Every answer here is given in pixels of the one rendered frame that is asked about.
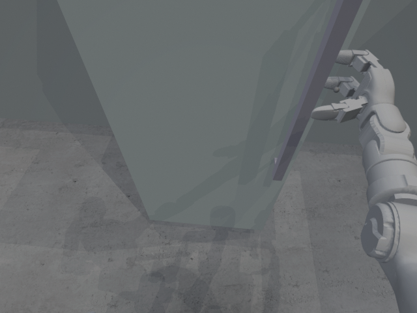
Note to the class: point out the robot right upper arm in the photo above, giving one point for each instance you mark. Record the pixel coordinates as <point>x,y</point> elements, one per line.
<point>390,236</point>

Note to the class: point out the right robot hand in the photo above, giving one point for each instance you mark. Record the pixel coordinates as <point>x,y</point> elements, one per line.
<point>377,87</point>

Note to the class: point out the robot right forearm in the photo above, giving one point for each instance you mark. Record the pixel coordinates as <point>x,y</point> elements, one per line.
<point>388,156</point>

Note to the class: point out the handle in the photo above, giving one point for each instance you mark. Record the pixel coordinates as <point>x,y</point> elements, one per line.
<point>340,22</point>

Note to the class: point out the fridge door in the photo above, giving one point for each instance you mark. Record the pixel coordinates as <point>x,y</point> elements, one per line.
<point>200,95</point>

